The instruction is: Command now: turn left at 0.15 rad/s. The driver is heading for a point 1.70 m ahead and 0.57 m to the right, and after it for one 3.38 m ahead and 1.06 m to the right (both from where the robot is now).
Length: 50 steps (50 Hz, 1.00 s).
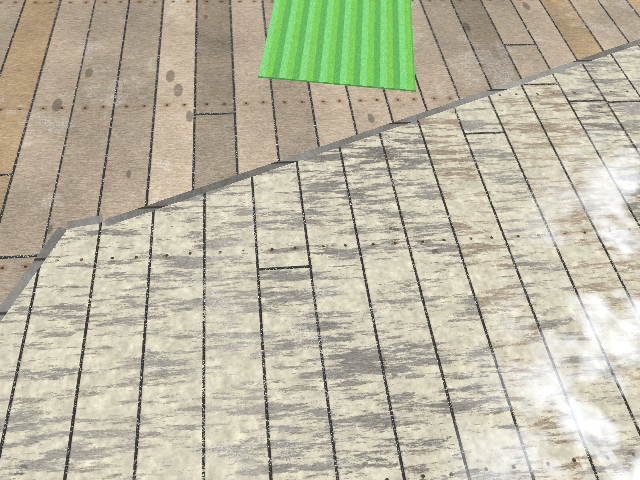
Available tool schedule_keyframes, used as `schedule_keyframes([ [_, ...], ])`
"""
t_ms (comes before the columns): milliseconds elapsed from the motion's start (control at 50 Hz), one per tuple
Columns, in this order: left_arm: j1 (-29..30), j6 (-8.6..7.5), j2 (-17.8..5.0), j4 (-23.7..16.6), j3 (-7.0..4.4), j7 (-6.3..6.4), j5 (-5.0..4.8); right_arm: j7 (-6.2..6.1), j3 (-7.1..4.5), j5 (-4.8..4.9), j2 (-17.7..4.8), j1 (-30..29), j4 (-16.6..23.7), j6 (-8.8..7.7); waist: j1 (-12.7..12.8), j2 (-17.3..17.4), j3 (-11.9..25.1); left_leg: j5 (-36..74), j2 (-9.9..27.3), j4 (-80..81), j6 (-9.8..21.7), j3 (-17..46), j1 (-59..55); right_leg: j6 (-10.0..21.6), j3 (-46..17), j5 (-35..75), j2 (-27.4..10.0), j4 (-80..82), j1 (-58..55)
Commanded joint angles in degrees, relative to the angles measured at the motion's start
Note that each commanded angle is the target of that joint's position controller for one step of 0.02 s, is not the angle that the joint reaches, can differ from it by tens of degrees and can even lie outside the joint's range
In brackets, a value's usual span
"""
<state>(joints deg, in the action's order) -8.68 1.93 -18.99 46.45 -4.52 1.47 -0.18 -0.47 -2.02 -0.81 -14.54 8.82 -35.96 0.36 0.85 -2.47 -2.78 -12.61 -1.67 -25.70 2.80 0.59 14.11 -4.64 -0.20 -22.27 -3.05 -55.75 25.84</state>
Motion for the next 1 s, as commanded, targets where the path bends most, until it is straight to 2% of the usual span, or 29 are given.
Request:
schedule_keyframes([
  [20, 1.5, -0.6, -2.4, -3.5, 0.08, 0.03, 0.21, -0.38, -2.22, -0.06, -8.1, -2.0, 2.6, -0.83, -1.1, 10.5, 6.6, 18.3, 13.0, 6.7, 9.7, 10.1, -5.3, -0.2, -1.2, 0.8, -1.0, 9.6, -3.7],
  [100, 0.4, -0.92, -3.0, -3.0, 0.23, -0.24, 0.01, 0.19, -1.82, 0.25, -7.7, -2.4, 0.4, -0.55, -1.0, 10.2, 5.1, 10.9, 13.2, 6.1, 9.9, 13.1, -3.1, 0.9, -0.2, 2.7, 0.0, 21.7, -9.7],
  [140, -1.9, -1.52, -2.7, -2.0, 0.65, -0.56, 1.07, 0.39, -1.08, 0.66, -6.0, -1.8, -1.2, -0.81, 0.9, 7.4, 5.0, 6.4, 10.6, 5.0, 6.1, 11.9, 0.1, 2.5, -1.0, 17.2, -0.4, 33.7, -18.0],
  [160, -2.6, -1.8, -5.1, -2.1, 0.41, -0.43, 1.5, 0.5, -0.76, -0.24, -5.2, 0.0, -1.8, -1.24, -0.3, 3.9, 6.1, 2.7, 8.0, 3.1, 3.2, 10.2, 1.8, 3.9, -5.2, 27.1, -4.2, 33.4, -21.9],
  [180, -1.3, -1.85, -8.8, -1.4, -0.49, -0.34, 0.67, 0.85, -1.17, -0.67, -5.8, 2.8, -2.0, -1.6, -3.9, -3.0, 5.9, 0.0, 4.2, 3.3, 1.1, 6.4, 1.8, 6.3, -4.8, 25.2, -5.1, 30.0, -20.1],
  [200, -0.2, -2.04, -5.6, -1.4, -0.02, -0.72, 0.17, 0.69, -1.07, -0.95, -6.2, 0.3, -2.3, -1.46, -1.9, -3.5, 5.7, -0.8, 2.6, 2.0, -0.6, 4.2, -2.2, 7.3, -4.8, 16.0, -4.0, 31.3, -15.0],
  [220, 0.5, -2.34, -3.7, -1.4, 0.61, -0.92, 0.6, 0.49, -1.33, -0.59, -6.8, -1.9, -2.2, -1.16, -1.2, -2.7, 4.4, -0.4, 2.6, 1.0, -0.8, 4.0, -3.1, 6.6, -4.5, 12.5, -3.3, 32.3, -12.8],
  [280, -1.0, -3.05, -3.6, -0.1, 0.81, -0.63, 0.45, -0.33, -1.59, 0.09, -6.3, -1.2, -2.9, 0.17, -0.7, -2.0, 3.7, -11.1, 1.3, -0.7, 0.6, 3.0, -1.5, 6.2, -3.1, -1.1, -1.3, 32.3, -11.6],
  [320, -2.7, -3.31, -3.9, 0.0, 0.77, -0.25, -0.11, -0.41, -1.79, 0.66, -6.0, -0.2, -3.0, -0.12, -0.4, -1.4, -0.6, -23.3, 0.9, -2.0, 1.9, 3.2, 4.5, 8.4, -5.1, -15.3, -1.9, 32.9, -8.7],
  [420, -6.4, -5.08, -7.1, 0.2, -0.02, -0.17, -1.08, 0.83, -1.7, 2.17, -3.1, 0.6, -2.9, -4.49, -0.4, -7.8, -3.5, -13.1, 0.1, -12.0, 1.8, -2.2, 10.6, 16.6, -22.9, -21.0, -13.5, 41.6, -12.0],
  [440, -5.2, -5.08, -6.8, -0.4, 0.04, -0.4, -1.31, 1.03, -1.84, 2.32, -3.4, 1.6, -3.3, -4.95, -1.2, -7.5, -3.9, -12.3, 0.6, -9.5, 2.5, -2.0, 7.9, 16.7, -22.7, -17.6, -13.6, 41.4, -10.4],
  [480, 0.8, -5.12, -4.5, -2.8, 0.8, -0.95, -1.56, 1.32, -2.66, 2.18, -5.0, 8.5, -6.3, -5.46, -5.2, -4.0, -2.8, -9.5, 1.4, -1.2, 4.2, 0.6, -4.4, 12.7, -13.1, -5.1, -7.7, 35.0, -4.3],
  [500, 3.3, -5.79, -1.9, -4.5, 1.57, -1.08, -1.31, 1.23, -3.75, 1.99, -8.3, 13.6, -8.0, -5.71, -6.6, 4.1, -1.1, -9.3, 6.6, 4.1, 6.6, 11.4, -12.0, 8.8, -4.4, 5.0, -1.3, 22.0, 1.7],
  [520, 4.4, -7.22, -1.9, -6.5, 1.61, -0.96, -0.88, 1.72, -5.49, 1.96, -14.1, 19.3, -9.0, -5.76, -8.0, 16.9, 1.3, -1.2, 16.2, 9.7, 11.9, 28.5, -23.1, 5.5, 2.2, 5.8, 4.5, 5.6, 12.5],
  [540, 4.7, -8.01, -3.8, -6.8, 1.06, -0.89, -0.95, 1.84, -4.79, 1.31, -12.0, 21.0, -8.9, -6.0, -8.2, 16.0, 1.6, 7.1, 21.6, 10.9, 16.0, 36.2, -27.6, 5.2, -1.9, -9.0, 4.3, -6.1, 22.1],
  [560, 3.2, -8.29, -4.0, -6.5, 0.83, -1.32, -1.99, 1.73, -3.98, 0.96, -9.8, 20.2, -8.8, -6.2, -6.3, 10.5, 0.9, 9.6, 22.2, 9.4, 15.9, 33.4, -29.3, 6.6, -4.2, -9.2, 1.8, -12.5, 26.8],
  [600, 4.4, -8.25, -1.8, -6.7, 1.41, -2.38, -2.14, 1.51, -3.12, 1.02, -7.7, 18.7, -8.7, -5.86, -5.1, 5.3, -0.7, 13.1, 20.0, 10.9, 13.0, 24.4, -29.1, 8.4, -3.2, -2.2, -1.7, -12.9, 31.5],
  [640, 6.2, -7.97, -0.3, -7.4, 1.67, -3.57, -1.6, 1.17, -2.13, 1.1, -5.5, 17.9, -9.0, -4.9, -4.3, 6.8, -1.1, 17.4, 16.7, 13.7, 10.0, 16.9, -24.9, 7.9, -1.4, 3.4, -3.4, -6.8, 27.9],
  [720, 12.3, -7.91, 3.5, -9.9, 3.37, -5.17, -0.7, -0.4, -2.39, 1.58, -8.3, 15.9, -8.4, -4.3, -4.7, 6.8, -2.1, 16.4, 11.1, 18.2, 8.1, 6.1, -11.3, 4.6, 3.5, 18.1, -0.1, 13.4, 12.8],
  [760, 14.3, -7.73, 1.8, -11.0, 3.01, -5.11, -1.1, -0.58, -2.94, 1.64, -10.4, 17.8, -9.2, -4.69, -5.1, 8.4, -2.6, 13.8, 12.4, 20.2, 7.8, 5.9, -9.1, 4.5, 3.7, 22.6, 1.5, 19.5, 6.4],
  [820, 14.0, -7.59, -1.5, -11.7, 1.91, -4.78, -1.4, -0.43, -3.28, 2.24, -10.7, 17.6, -10.2, -4.83, -3.1, 9.0, -3.3, 20.2, 15.3, 17.8, 6.2, 5.3, -13.9, 7.0, 1.9, 23.0, 1.9, 24.3, 4.5],
  [860, 8.2, -7.39, -3.9, -10.4, 0.57, -4.22, -1.05, -0.44, -3.66, 1.9, -11.7, 16.8, -10.4, -4.29, 0.6, 10.0, 1.7, 38.9, 15.0, 8.6, 4.4, 3.4, -17.2, 9.4, 3.4, 20.2, 4.2, 24.6, -3.5],
  [880, -0.1, -7.06, -5.7, -8.0, -0.66, -3.68, -1.08, -0.56, -3.48, 1.57, -11.2, 16.6, -10.4, -3.76, 4.7, 9.6, 6.8, 45.4, 12.9, -1.5, 3.0, 1.5, -15.2, 11.0, 4.7, 19.5, 5.8, 24.7, -14.0],
  [900, -9.7, -6.65, -7.7, -5.6, -1.58, -2.97, -0.97, -0.83, -2.9, 0.92, -10.1, 16.6, -9.6, -3.57, 8.7, 7.9, 12.7, 37.2, 11.0, -15.3, 1.3, 0.8, -5.0, 13.2, -0.3, 18.7, 1.0, 22.3, -29.7],
  [920, -15.4, -6.46, -13.4, -4.5, -2.55, -2.68, 0.63, -0.52, -0.85, 0.6, -2.2, 23.3, -8.0, -4.21, 5.3, -8.3, 21.8, 1.6, 1.3, -40.0, -2.5, 0.0, 15.3, 21.5, -27.8, 5.3, -14.9, 26.8, -48.6],
  [940, -15.4, -6.68, -10.2, -4.2, -1.55, -3.19, 0.12, -0.07, -0.75, 1.87, -3.7, 23.7, -9.0, -5.63, 5.6, -13.2, 26.5, -19.6, -1.7, -49.6, -2.1, 8.4, 22.0, 24.1, -48.2, -7.0, -19.1, 40.1, -48.5],
  [960, -10.1, -6.84, -7.1, -4.5, -0.65, -3.15, -0.42, 0.33, -2.19, 3.7, -8.3, 17.2, -7.4, -6.2, 4.7, -8.5, 14.6, -16.4, 2.0, -53.1, -1.6, 7.6, 28.3, 21.2, -41.1, -10.9, -17.4, 42.0, -40.0],
  [980, -6.3, -6.89, -5.2, -4.9, -0.15, -3.14, -0.51, 0.3, -2.18, 3.77, -9.2, 12.3, -6.2, -6.5, 3.4, -3.1, 8.2, -11.0, 5.2, -50.7, -0.8, 5.5, 27.6, 19.3, -32.0, -6.3, -15.2, 42.5, -30.4],
  [1000, -3.1, -7.09, -4.2, -5.1, 0.15, -3.31, 0.15, -0.04, -2.25, 2.76, -8.6, 10.4, -6.1, -6.49, 1.2, 0.3, 5.0, -6.8, 7.5, -47.3, -0.7, 4.6, 25.0, 18.3, -25.6, 0.3, -12.8, 43.4, -22.2],
])
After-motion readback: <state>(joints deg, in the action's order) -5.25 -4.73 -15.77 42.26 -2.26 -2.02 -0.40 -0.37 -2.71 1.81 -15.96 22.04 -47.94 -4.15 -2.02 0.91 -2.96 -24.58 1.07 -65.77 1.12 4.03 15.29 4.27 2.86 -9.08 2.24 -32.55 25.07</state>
